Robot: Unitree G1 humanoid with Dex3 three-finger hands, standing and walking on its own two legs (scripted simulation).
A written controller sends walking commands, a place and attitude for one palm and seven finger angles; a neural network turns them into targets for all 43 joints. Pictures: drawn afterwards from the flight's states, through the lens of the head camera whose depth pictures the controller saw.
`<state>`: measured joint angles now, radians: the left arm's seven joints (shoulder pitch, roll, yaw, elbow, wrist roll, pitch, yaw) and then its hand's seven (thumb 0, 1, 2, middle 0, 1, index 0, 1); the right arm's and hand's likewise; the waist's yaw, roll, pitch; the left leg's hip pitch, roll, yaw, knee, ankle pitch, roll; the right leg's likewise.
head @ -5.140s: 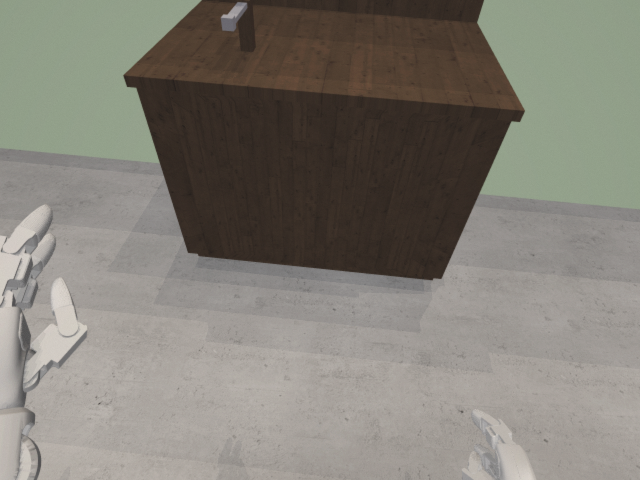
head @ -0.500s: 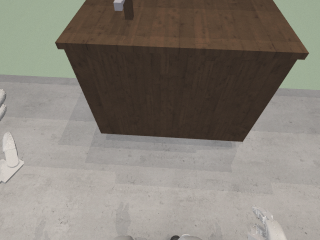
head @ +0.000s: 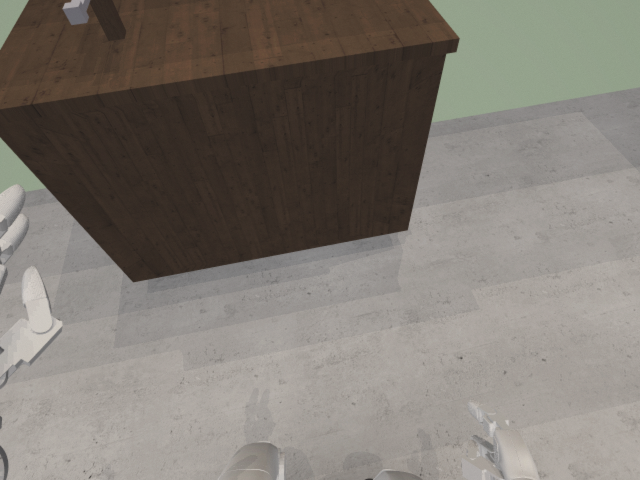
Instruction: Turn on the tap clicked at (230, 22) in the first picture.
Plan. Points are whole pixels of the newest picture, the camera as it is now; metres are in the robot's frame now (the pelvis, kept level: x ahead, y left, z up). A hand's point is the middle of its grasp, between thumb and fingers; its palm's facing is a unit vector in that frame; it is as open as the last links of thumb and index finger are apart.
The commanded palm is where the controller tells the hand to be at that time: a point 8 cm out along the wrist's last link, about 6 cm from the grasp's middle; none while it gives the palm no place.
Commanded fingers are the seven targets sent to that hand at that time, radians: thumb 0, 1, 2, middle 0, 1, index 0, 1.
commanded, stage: turn to face it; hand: left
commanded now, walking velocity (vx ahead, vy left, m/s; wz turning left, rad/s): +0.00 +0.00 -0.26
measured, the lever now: (76, 13) +0.83 +0.47 +0.16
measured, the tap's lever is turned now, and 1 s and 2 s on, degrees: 0 0 0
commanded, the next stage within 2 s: take the last steps up to it in 0.20 s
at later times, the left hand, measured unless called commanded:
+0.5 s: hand (75, 365) +0.19 +0.19 +0.18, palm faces +0.34 -0.84 -0.42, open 7.4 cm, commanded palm +0.14 +0.25 +0.18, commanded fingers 0.00 0.90 0.90 -0.20 -0.30 -0.20 -0.30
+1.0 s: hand (17, 333) +0.22 +0.25 +0.18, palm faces +0.38 -0.82 -0.43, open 7.5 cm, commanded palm +0.16 +0.30 +0.18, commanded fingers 0.00 0.90 0.90 -0.20 -0.30 -0.20 -0.30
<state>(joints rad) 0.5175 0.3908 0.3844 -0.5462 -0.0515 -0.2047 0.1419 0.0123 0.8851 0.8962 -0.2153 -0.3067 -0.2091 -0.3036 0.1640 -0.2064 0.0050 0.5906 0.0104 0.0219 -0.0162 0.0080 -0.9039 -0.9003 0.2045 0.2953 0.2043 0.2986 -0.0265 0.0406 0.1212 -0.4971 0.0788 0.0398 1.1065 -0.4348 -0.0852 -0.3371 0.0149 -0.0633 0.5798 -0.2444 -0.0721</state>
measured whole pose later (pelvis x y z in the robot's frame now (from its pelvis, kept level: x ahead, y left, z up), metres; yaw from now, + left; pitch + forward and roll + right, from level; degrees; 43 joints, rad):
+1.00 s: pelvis -0.01 +0.03 +0.00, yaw -2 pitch +0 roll +1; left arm 0.46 0.35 0.35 -0.46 -0.01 -0.23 0.16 0.01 0.89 0.90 -0.21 -0.31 -0.20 -0.30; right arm 0.23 -0.17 -0.02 0.64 0.00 -0.10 -0.06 0.01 -0.91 -0.90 0.20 0.29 0.20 0.30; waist -0.01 0.01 0.02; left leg -0.23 0.05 0.13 0.54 -0.30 0.00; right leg -0.38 -0.07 -0.14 0.81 -0.45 0.02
